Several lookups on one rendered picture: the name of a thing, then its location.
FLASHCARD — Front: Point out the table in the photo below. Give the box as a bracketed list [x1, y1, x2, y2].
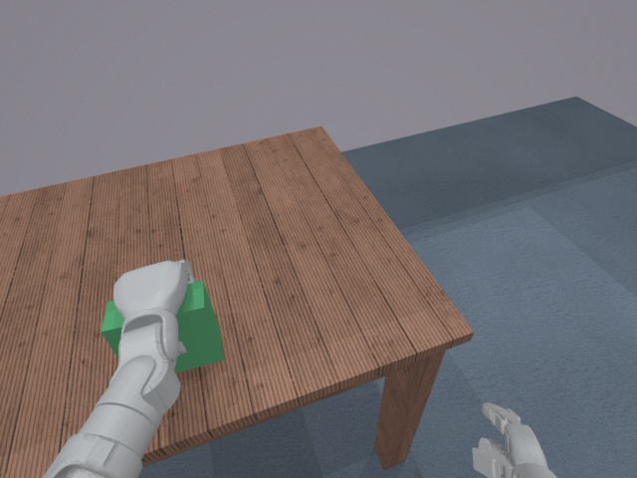
[0, 126, 474, 478]

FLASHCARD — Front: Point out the left robot hand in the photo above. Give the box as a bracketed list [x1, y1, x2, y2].
[113, 260, 195, 356]

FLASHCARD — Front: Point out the sponge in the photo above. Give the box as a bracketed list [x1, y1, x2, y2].
[101, 281, 224, 373]

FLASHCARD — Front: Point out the left robot forearm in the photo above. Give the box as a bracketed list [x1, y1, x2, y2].
[43, 309, 180, 478]

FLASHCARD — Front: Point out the right robot hand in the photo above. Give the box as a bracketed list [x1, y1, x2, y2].
[472, 402, 548, 478]

